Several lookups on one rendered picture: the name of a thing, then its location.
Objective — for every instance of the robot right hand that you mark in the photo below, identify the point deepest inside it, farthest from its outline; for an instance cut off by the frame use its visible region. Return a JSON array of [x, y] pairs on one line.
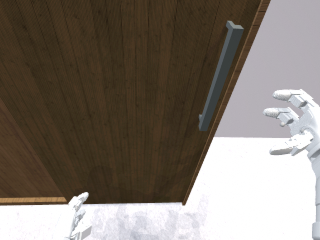
[[310, 121]]

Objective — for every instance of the handle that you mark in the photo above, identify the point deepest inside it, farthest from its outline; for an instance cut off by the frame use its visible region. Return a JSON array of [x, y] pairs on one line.
[[230, 46]]

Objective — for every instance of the right robot forearm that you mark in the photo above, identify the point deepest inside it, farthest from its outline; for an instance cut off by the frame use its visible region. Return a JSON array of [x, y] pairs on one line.
[[314, 157]]

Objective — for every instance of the wardrobe door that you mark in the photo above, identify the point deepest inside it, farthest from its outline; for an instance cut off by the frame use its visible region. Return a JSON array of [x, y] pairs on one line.
[[22, 174], [108, 92]]

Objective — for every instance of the robot left hand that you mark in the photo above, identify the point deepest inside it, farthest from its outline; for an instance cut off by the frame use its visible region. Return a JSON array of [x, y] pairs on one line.
[[67, 224]]

